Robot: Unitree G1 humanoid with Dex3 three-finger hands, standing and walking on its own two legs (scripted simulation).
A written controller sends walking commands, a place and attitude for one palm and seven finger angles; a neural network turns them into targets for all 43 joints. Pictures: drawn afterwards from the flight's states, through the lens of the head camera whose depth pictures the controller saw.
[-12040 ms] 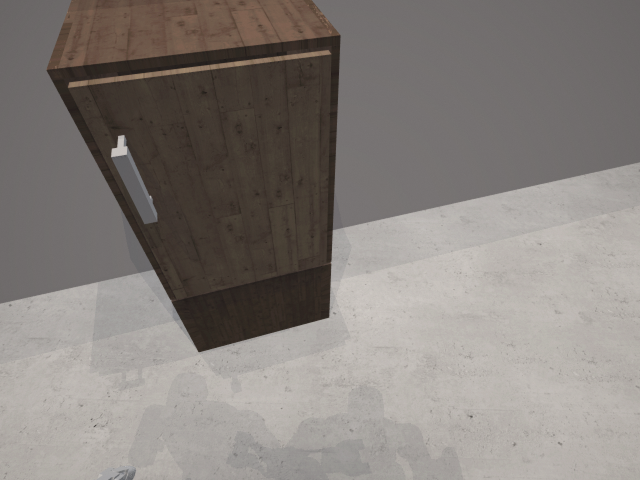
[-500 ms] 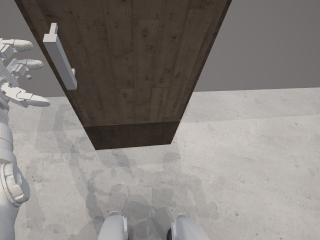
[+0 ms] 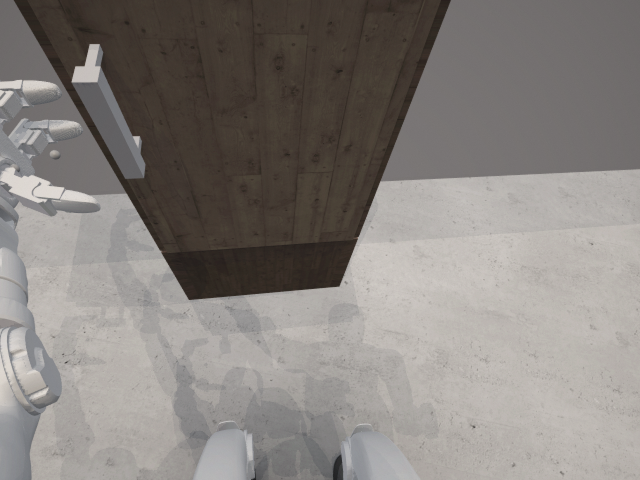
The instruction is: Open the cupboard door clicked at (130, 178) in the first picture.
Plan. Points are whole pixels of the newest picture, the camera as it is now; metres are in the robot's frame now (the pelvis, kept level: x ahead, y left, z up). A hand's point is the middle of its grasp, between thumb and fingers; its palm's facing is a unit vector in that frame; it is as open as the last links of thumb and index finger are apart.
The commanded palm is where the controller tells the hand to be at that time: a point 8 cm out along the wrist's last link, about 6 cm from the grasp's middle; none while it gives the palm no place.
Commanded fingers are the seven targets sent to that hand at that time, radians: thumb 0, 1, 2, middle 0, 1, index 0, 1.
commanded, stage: slide the fingers in behind the handle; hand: left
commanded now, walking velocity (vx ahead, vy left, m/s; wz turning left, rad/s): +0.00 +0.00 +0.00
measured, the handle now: (116, 117) +0.54 +0.23 +0.08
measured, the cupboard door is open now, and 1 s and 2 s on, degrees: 0 0 0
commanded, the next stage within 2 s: close the thumb around the handle in 1.50 s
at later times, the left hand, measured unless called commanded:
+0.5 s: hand (92, 152) +0.48 +0.25 +0.09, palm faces +0.07 -1.00 +0.00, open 14.0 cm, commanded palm +0.46 +0.29 +0.08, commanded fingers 0.00 -0.50 0.30 -0.30 -1.20 -0.30 -1.20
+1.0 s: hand (123, 149) +0.49 +0.22 +0.08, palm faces +0.07 -1.00 -0.02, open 14.0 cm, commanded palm +0.46 +0.26 +0.08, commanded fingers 0.00 -0.50 0.30 -0.30 -1.20 -0.30 -1.20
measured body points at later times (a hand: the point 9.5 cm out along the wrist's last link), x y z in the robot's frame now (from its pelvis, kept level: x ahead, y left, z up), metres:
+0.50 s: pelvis +0.00 +0.00 +0.00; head +0.11 +0.02 +0.44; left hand +0.47 +0.30 +0.09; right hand +0.03 -0.27 -0.11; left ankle +0.03 +0.12 -0.67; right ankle +0.01 -0.14 -0.67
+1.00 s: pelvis +0.01 +0.00 +0.00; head +0.11 +0.02 +0.44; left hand +0.48 +0.27 +0.09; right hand +0.04 -0.27 -0.11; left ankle +0.03 +0.12 -0.67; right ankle +0.01 -0.14 -0.67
